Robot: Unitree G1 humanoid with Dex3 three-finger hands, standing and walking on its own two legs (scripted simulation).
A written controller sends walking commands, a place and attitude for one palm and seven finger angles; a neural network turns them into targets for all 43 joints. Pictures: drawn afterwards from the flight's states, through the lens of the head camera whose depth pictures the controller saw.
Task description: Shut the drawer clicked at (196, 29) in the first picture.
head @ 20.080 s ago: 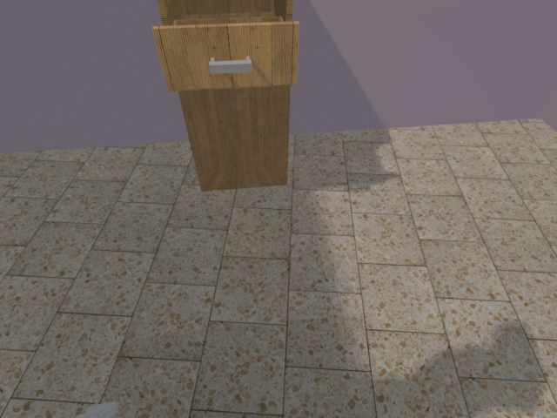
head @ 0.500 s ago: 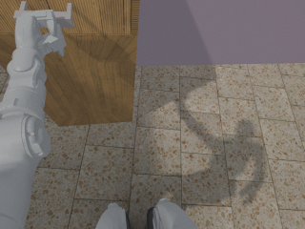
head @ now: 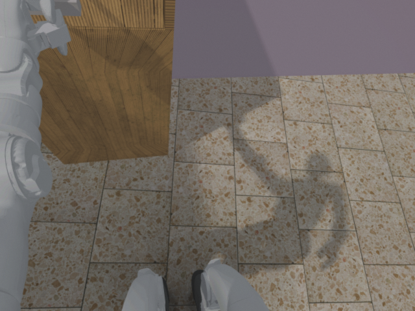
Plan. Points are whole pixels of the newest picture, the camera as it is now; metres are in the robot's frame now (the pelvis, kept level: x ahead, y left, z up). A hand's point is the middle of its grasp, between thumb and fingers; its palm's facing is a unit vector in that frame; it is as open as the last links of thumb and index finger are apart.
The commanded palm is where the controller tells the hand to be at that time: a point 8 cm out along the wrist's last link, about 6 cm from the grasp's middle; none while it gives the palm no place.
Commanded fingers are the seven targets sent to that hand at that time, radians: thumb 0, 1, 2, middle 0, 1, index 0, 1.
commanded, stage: pull the fist back off the drawer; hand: left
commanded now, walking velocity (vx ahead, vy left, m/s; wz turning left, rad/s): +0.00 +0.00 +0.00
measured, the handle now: out of the picture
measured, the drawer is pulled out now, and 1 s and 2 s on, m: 0.00 0.00 0.00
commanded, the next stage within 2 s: draw the hand back to the body in 0.52 s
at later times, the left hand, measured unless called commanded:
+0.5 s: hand (65, 30) +0.58 +0.14 +0.11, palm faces +0.00 -1.00 -0.02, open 3.3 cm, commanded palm +0.56 +0.18 +0.11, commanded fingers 0.00 0.90 0.90 -1.40 -1.60 -1.40 -1.60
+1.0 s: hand (20, 67) +0.47 +0.18 +0.15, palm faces +0.02 -1.00 -0.04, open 3.2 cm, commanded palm +0.43 +0.22 +0.16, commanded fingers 0.00 0.90 0.90 -1.40 -1.60 -1.40 -1.60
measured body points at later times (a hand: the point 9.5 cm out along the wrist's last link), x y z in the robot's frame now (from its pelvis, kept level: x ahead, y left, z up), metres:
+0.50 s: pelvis +0.03 -0.01 +0.01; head +0.17 +0.01 +0.44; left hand +0.58 +0.19 +0.11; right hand -0.03 -0.26 -0.09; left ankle +0.04 +0.06 -0.67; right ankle +0.02 -0.10 -0.67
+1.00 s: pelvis +0.08 -0.01 +0.05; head +0.12 -0.02 +0.50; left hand +0.47 +0.23 +0.15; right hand +0.16 -0.27 -0.06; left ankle +0.04 +0.07 -0.67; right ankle +0.02 -0.10 -0.67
